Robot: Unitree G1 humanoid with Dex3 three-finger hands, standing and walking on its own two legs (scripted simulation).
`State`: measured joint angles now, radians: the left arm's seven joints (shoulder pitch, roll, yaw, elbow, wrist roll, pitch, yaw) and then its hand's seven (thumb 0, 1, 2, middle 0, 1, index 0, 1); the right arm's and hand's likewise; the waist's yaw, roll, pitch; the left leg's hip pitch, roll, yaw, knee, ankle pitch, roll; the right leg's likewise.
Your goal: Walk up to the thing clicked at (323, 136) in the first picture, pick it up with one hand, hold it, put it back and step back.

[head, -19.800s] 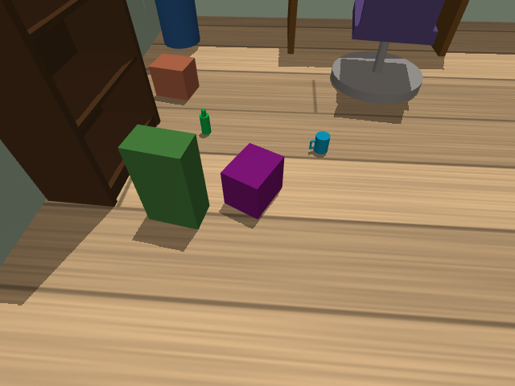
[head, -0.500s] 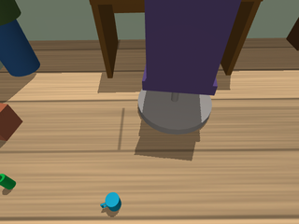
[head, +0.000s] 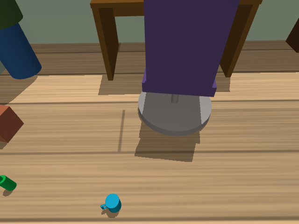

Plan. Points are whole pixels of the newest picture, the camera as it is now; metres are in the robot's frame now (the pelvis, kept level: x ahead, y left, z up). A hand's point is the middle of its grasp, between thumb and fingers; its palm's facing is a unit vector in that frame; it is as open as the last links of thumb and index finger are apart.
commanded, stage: stand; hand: left
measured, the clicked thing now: (110, 204) +0.37 +0.26 -0.73
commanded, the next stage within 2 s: walk up in 1.84 s
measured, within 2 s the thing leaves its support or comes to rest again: neither
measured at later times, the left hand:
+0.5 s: hand out of the picture +0.07 +0.26 -0.16, palm faces -0.04 -0.94 -0.35, open 7.4 cm
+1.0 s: hand out of the picture +0.09 +0.26 -0.15, palm faces -0.04 -0.93 -0.36, open 7.4 cm
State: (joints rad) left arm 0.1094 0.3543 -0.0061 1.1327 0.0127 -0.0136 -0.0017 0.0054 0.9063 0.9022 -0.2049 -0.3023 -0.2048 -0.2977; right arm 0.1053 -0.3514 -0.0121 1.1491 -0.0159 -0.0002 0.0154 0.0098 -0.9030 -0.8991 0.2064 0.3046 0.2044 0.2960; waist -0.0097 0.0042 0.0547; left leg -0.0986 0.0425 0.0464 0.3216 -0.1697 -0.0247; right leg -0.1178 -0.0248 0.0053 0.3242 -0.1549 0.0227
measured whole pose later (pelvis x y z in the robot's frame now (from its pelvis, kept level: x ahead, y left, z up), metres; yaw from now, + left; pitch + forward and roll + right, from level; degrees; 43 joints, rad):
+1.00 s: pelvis +0.01 +0.00 +0.00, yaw +0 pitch -2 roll +0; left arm 0.11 0.36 -0.01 1.12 0.02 -0.01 0.00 0.01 0.91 0.90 -0.20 -0.30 -0.20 -0.30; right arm 0.11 -0.35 -0.01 1.13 -0.02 0.00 0.01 0.01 -0.90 -0.90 0.21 0.30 0.20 0.30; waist -0.01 0.01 0.05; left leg -0.10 0.04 0.04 0.32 -0.18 -0.03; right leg -0.11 -0.03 0.00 0.32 -0.17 0.02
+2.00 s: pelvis +0.00 +0.00 +0.00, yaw +0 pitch -2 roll +0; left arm 0.09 0.36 0.02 1.09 0.01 0.00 0.00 0.00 0.91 0.90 -0.21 -0.30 -0.20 -0.30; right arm 0.09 -0.36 -0.03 1.09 0.00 0.02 0.01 0.01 -0.90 -0.90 0.21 0.30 0.20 0.30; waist 0.00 0.00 0.10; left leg -0.13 0.04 0.04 0.36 -0.19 -0.03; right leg -0.15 -0.03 0.00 0.37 -0.18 0.02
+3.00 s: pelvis -0.02 +0.00 -0.01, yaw -1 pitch -2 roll +0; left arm 0.09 0.36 0.03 1.02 0.02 0.01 -0.01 0.00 0.91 0.90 -0.20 -0.30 -0.20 -0.30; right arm 0.09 -0.37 -0.03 1.02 0.00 0.03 0.02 0.01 -0.90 -0.90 0.21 0.30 0.20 0.30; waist 0.00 0.00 0.09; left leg -0.21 0.05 0.05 0.47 -0.22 -0.02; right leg -0.24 -0.02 0.02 0.48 -0.20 0.02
